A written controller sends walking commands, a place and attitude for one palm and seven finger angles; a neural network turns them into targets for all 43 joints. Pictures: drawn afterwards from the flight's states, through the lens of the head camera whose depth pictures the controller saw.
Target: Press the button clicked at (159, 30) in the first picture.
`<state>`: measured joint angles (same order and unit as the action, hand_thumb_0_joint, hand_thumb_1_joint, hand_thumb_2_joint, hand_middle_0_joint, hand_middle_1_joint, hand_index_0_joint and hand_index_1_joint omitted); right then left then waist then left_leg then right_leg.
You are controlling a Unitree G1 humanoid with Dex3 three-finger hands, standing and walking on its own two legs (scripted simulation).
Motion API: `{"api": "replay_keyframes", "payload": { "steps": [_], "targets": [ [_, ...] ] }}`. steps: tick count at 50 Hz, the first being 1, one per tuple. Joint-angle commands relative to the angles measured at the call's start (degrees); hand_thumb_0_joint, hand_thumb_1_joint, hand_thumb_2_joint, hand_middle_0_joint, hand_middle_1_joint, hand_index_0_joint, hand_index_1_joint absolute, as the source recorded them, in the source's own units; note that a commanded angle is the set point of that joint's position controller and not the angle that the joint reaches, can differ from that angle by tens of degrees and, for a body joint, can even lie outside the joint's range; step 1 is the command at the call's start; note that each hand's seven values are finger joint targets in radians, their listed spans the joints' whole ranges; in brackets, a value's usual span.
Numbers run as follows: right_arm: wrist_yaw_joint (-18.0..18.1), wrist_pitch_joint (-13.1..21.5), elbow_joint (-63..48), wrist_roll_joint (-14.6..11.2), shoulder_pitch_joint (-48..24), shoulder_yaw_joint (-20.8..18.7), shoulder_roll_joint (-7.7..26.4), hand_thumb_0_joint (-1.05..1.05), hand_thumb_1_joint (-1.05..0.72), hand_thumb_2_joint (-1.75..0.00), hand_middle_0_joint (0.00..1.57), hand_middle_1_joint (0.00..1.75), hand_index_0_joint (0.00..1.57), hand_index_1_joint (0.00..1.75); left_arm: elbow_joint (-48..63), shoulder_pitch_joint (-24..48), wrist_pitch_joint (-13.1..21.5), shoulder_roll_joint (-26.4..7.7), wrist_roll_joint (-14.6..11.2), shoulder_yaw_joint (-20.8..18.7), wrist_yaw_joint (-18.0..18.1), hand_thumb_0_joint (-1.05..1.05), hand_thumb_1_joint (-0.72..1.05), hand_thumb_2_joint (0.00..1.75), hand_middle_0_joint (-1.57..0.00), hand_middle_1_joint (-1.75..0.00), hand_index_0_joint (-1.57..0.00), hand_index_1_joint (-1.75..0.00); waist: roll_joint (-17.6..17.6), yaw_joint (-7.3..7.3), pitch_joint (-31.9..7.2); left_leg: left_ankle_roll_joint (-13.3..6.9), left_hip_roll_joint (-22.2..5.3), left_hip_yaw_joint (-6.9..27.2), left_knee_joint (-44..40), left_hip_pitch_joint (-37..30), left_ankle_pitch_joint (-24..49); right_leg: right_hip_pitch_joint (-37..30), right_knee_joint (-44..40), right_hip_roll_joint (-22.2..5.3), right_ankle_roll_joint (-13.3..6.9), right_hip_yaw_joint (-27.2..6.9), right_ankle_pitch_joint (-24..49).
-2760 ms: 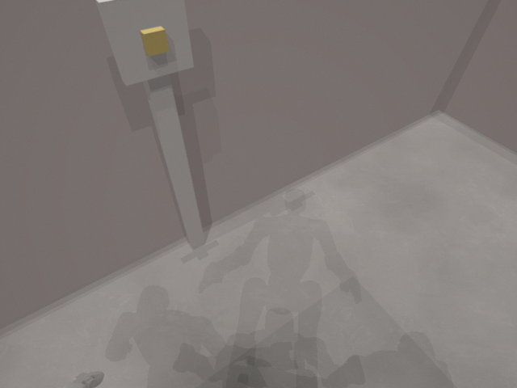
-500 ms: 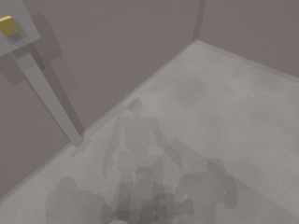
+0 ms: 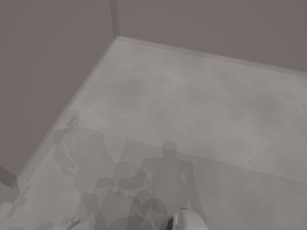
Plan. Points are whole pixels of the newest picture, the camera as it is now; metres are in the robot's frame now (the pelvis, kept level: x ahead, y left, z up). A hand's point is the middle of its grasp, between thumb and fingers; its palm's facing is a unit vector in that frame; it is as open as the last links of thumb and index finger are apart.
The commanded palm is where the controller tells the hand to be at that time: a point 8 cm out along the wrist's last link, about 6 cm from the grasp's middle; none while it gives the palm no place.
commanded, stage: walk to a spot facing it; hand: left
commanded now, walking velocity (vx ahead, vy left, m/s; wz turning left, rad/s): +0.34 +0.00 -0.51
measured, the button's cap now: out of the picture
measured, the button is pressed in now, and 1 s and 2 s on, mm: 0 0 0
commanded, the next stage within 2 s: turn to face it in 0.72 s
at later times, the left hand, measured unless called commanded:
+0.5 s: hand (103, 181) +0.29 +0.17 -0.18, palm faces -0.11 -0.98 -0.18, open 7.3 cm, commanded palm none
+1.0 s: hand (148, 120) +0.55 +0.02 -0.18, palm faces -0.40 -0.90 -0.17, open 7.3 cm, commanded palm none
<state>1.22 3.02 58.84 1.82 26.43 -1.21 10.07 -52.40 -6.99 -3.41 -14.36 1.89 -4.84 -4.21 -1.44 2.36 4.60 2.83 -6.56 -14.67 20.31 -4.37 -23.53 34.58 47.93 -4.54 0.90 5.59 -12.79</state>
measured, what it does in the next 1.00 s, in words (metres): walks ahead, turning right: right foot, then left foot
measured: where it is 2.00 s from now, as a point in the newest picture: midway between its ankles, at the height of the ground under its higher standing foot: (167, 188)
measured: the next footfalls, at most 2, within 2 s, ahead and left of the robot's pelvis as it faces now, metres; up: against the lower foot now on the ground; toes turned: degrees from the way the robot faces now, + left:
right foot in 0.10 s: +0.19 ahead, -0.14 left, +0.00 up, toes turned -11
left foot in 0.50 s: +0.33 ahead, +0.07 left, +0.00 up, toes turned -3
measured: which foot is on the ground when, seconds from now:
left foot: down 0.00-0.10, up 0.12-0.48, down 0.50-0.96, up 0.98-1.00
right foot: up 0.00-0.08, down 0.10-0.50, up 0.52-0.94, down 0.96-1.00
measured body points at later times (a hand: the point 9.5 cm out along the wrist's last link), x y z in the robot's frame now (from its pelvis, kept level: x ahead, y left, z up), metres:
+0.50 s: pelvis +0.21 -0.02 -0.01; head +0.21 +0.01 +0.44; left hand +0.29 +0.22 -0.16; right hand +0.25 -0.27 -0.13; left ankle +0.28 +0.08 -0.74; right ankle +0.15 -0.13 -0.73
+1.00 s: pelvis +0.39 -0.09 -0.02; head +0.43 -0.11 +0.43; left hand +0.57 +0.07 -0.17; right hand +0.21 -0.24 -0.16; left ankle +0.30 +0.08 -0.71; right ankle +0.43 -0.21 -0.74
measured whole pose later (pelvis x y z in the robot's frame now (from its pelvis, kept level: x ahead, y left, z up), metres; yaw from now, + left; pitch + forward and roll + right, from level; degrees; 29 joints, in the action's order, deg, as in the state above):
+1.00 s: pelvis +0.39 -0.09 -0.02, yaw -21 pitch +0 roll -1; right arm 1.2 1.2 65.2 0.3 25.5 -2.2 6.7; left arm -56.9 -5.8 2.6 -9.5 1.7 -3.3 -0.7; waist 0.0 3.3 6.1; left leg 2.5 -9.5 -11.8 46.0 6.9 -30.0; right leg 24.6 36.5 -2.6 -3.5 10.0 -11.3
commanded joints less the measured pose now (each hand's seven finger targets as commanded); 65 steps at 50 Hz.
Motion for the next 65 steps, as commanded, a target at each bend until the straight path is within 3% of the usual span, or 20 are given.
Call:
{"api": "replay_keyframes", "payload": {
  "steps": [1, 3, 5, 9, 12, 20, 23, 24, 25, 26, 29, 32, 42, 45, 47, 48, 49, 50, 55, 65],
  "targets": [
    [0.5, 1.1, -1.4, -0.1, 2.0, -2.7, 11.9, 0.0, -0.9, -0.9, 0.2, 0.3, 0.2, 0.3, 5.4, 4.4, 3.5, -1.3, -0.2, 0.6, 0.2, 0.0, 0.9, 0.9, -0.2, -0.3, -0.2, -0.3, 11.3, -1.67, -0.1, -7.3, -12.7, 0.4, 6.0, 1.7, 56.5, -9.4, -9.3, 5.7, -4.0, 5.3, -3.3],
    [-0.1, 0.9, -2.4, -1.0, 0.1, -2.6, 12.3, 0.0, -0.9, -0.9, 0.2, 0.3, 0.2, 0.3, 0.5, -11.6, 4.8, -6.0, 0.1, -0.9, 1.1, 0.0, 0.9, 0.9, -0.2, -0.3, -0.2, -0.3, 8.1, -9.48, -10.0, -3.3, -10.3, -1.9, 28.1, 13.8, 52.1, -36.5, -16.3, 6.6, -6.3, 4.7, 2.7],
    [-0.1, 1.3, -6.7, -2.3, -2.2, -1.7, 5.8, 0.0, -0.9, -0.9, 0.2, 0.3, 0.2, 0.3, -2.5, -22.1, 5.3, -17.2, -1.6, -3.2, 2.6, 0.0, 0.9, 0.9, -0.2, -0.3, -0.2, -0.3, -8.3, -11.43, -22.7, 0.1, 0.6, 5.5, 63.2, 43.3, -12.0, -58.3, -24.8, -21.9, -17.5, -38.3, 12.6],
    [-0.4, -0.4, -5.3, -0.4, -7.3, -2.3, 6.6, 0.0, -0.9, -0.9, 0.2, 0.3, 0.2, 0.3, 1.6, -5.7, 5.3, -8.6, -1.1, -0.6, 4.1, 0.0, 0.9, 0.9, -0.2, -0.3, -0.2, -0.3, 0.3, -3.72, -4.9, -0.6, -6.1, 13.5, 55.4, 37.2, 2.4, -21.9, -33.9, -14.0, -13.6, -23.2, -4.3],
    [-0.9, -2.2, -3.2, -0.1, -0.6, -2.2, 3.9, 0.0, -0.9, -0.9, 0.2, 0.3, 0.2, 0.3, 1.4, -1.5, 5.9, -6.5, -0.2, -0.1, 4.3, 0.0, 0.9, 0.9, -0.2, -0.3, -0.2, -0.3, -3.0, 1.28, -4.6, 0.3, -4.7, 11.3, 44.6, 30.3, 4.8, -12.0, -35.7, -8.6, -11.4, -14.8, -6.7],
    [-2.2, -0.5, -7.1, -0.3, -10.5, -2.6, 3.6, 0.0, -0.9, -0.9, 0.2, 0.3, 0.2, 0.3, -0.5, -6.9, 6.2, -6.6, -0.4, -0.5, 3.8, 0.0, 0.9, 0.9, -0.2, -0.3, -0.2, -0.3, -5.2, -2.19, -1.2, -0.3, -0.3, 8.9, 21.4, 26.5, 8.2, -15.0, -35.2, -7.0, -11.4, -17.5, -12.9],
    [-1.6, 0.7, -5.5, -0.3, -6.7, -3.0, 4.8, 0.0, -0.9, -0.9, 0.2, 0.3, 0.2, 0.3, -0.5, -7.3, 5.8, -5.5, -0.7, -0.6, 3.9, 0.0, 0.9, 0.9, -0.2, -0.3, -0.2, -0.3, 0.1, 0.09, -1.9, -0.6, 1.5, 7.7, 9.3, 13.5, 9.7, -12.5, -27.2, -3.8, -9.3, -15.9, -11.4],
    [-1.0, 1.2, -4.0, -0.1, -1.4, -3.5, 7.7, 0.0, -0.9, -0.9, 0.2, 0.3, 0.2, 0.3, 0.0, -7.5, 5.7, -3.2, -0.9, -0.2, 3.6, 0.0, 0.9, 0.9, -0.2, -0.3, -0.2, -0.3, 6.3, 2.44, -3.8, -2.2, -2.8, 14.3, 3.5, 5.1, 3.5, -7.4, -16.2, 0.3, -7.2, -12.9, -9.2],
    [-0.7, 1.4, -2.7, 0.9, 4.7, -4.7, 13.5, 0.0, -0.9, -0.9, 0.2, 0.3, 0.2, 0.3, 1.1, -7.7, 5.8, 0.7, -1.3, 0.5, 3.0, 0.0, 0.9, 0.9, -0.2, -0.3, -0.2, -0.3, 19.7, 4.17, -5.2, -7.4, -17.0, 32.7, -5.4, -1.9, -4.5, 3.1, 2.8, 7.2, -3.9, -3.9, -14.8],
    [-0.2, 1.1, -2.1, 0.7, 5.9, -4.5, 13.6, 0.0, -0.9, -0.9, 0.2, 0.3, 0.2, 0.3, 2.6, -4.9, 6.1, -0.7, -0.6, 0.4, 3.2, 0.0, 0.9, 0.9, -0.2, -0.3, -0.2, -0.3, 19.5, 4.86, -4.3, -10.3, -23.2, 41.5, -10.6, -0.5, -8.1, 8.1, 14.8, 5.9, -3.2, -5.2, -18.3],
    [0.1, 1.9, -3.8, 0.1, -3.2, -2.4, 7.2, 0.0, -0.9, -0.9, 0.2, 0.3, 0.2, 0.3, 0.2, -4.4, 5.5, -0.9, 0.2, -0.6, 2.1, 0.0, 0.9, 0.9, -0.2, -0.3, -0.2, -0.3, 5.6, 0.1, 1.1, -7.6, -17.6, 26.0, -10.7, 9.7, 2.7, 7.1, 23.0, -0.2, -2.2, -7.1, -5.6],
    [0.7, 2.6, -3.1, -0.4, -4.6, -2.3, 4.6, 0.0, -0.9, -0.9, 0.2, 0.3, 0.2, 0.3, -1.6, -8.4, 3.8, 1.5, 0.2, -0.8, 2.0, 0.0, 0.9, 0.9, -0.2, -0.3, -0.2, -0.3, 7.5, -2.33, -0.8, -5.4, -13.2, 11.5, -8.5, 10.5, 19.5, 4.0, 22.5, -1.0, -0.5, -5.5, 0.2],
    [0.8, 1.0, 1.2, 0.0, 1.0, -2.7, 5.9, 0.0, -0.9, -0.9, 0.2, 0.3, 0.2, 0.3, 0.6, 2.1, 3.4, 4.2, -0.1, 0.4, 1.9, 0.0, 0.9, 0.9, -0.2, -0.3, -0.2, -0.3, 11.8, 1.21, 1.4, -7.9, -12.0, 0.0, -1.3, 5.3, 45.3, -0.9, -4.4, 1.5, -0.3, 3.5, 0.9],
    [0.8, 0.5, 2.4, -0.5, -0.6, -2.8, 6.8, 0.0, -0.9, -0.9, 0.2, 0.3, 0.2, 0.3, -2.5, -5.9, 4.7, 3.4, 0.1, 0.9, 2.9, 0.0, 0.9, 0.9, -0.2, -0.3, -0.2, -0.3, 12.1, -2.38, -4.5, -7.1, -11.4, 0.4, 8.3, 5.5, 52.6, -15.3, -13.4, 4.4, -2.3, 4.5, 5.0],
    [0.1, 0.4, 2.9, -1.4, 0.0, -2.1, 4.2, 0.0, -0.9, -0.9, 0.2, 0.3, 0.2, 0.3, -7.0, -17.2, 6.4, -2.3, 0.3, 0.2, 4.2, 0.0, 0.9, 0.9, -0.2, -0.3, -0.2, -0.3, 3.5, -7.46, -12.7, -3.3, -7.1, 1.2, 23.8, 17.1, 37.5, -38.5, -18.7, -1.8, -3.4, -0.5, 26.8],
    [0.1, 0.5, 2.3, -2.1, 2.3, -1.5, -0.1, 0.0, -0.9, -0.9, 0.2, 0.3, 0.2, 0.3, -8.7, -21.7, 7.2, -7.3, 0.1, -0.9, 5.1, 0.0, 0.9, 0.9, -0.2, -0.3, -0.2, -0.3, -9.0, -8.13, -19.4, -1.2, 0.6, 2.3, 38.6, 30.6, -1.4, -52.3, -16.3, -18.4, -9.5, -16.3, 54.2],
    [0.8, -0.5, 1.7, -2.4, 1.6, -1.5, 0.6, 0.0, -0.9, -0.9, 0.2, 0.3, 0.2, 0.3, -8.6, -22.2, 7.2, -8.9, -1.1, -0.5, 5.1, 0.0, 0.9, 0.9, -0.2, -0.3, -0.2, -0.3, -6.5, -7.73, -21.7, -1.3, 1.6, 10.8, 46.7, 28.7, -14.3, -47.2, -19.9, -23.4, -13.6, -17.1, 60.8],
    [0.7, -1.2, 1.2, -2.2, 0.6, -1.5, 0.2, 0.0, -0.9, -0.9, 0.2, 0.3, 0.2, 0.3, -7.0, -17.3, 6.9, -8.7, -0.9, -0.5, 5.5, 0.0, 0.9, 0.9, -0.2, -0.3, -0.2, -0.3, -12.2, -6.79, -21.0, -1.2, 0.9, 14.2, 50.2, 30.1, -12.7, -42.0, -22.8, -22.8, -13.5, -17.6, 51.4],
    [-0.3, -4.7, 1.6, -1.1, -1.5, -2.0, -0.6, 0.0, -0.9, -0.9, 0.2, 0.3, 0.2, 0.3, -2.2, -1.4, 5.1, -2.3, -0.6, 0.9, 6.7, 0.0, 0.9, 0.9, -0.2, -0.3, -0.2, -0.3, -4.7, -0.35, -5.9, 0.0, -1.3, 12.4, 45.7, 28.8, -2.9, -18.0, -30.0, -17.5, -8.7, -2.1, 20.3],
    [-2.1, -4.6, -4.8, -0.3, -5.9, -3.5, 3.8, 0.0, -0.9, -0.9, 0.2, 0.3, 0.2, 0.3, 1.8, -0.2, 2.5, -5.0, -0.5, -1.1, 6.1, 0.0, 0.9, 0.9, -0.2, -0.3, -0.2, -0.3, -3.4, 0.38, -4.0, -0.8, 1.6, 5.5, 16.9, 20.7, 8.6, -14.9, -18.5, -15.5, -3.8, 6.6, -1.3]
  ]
}}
